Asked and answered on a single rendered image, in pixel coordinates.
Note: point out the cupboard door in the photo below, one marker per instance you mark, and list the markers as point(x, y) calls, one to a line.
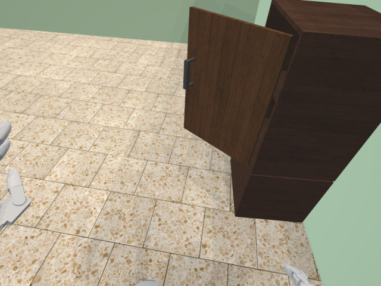
point(234, 75)

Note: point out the robot right hand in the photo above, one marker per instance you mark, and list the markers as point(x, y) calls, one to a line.
point(299, 278)

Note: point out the robot left hand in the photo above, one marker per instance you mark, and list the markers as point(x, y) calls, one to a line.
point(11, 208)

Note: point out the handle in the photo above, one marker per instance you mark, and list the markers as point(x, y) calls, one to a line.
point(186, 74)

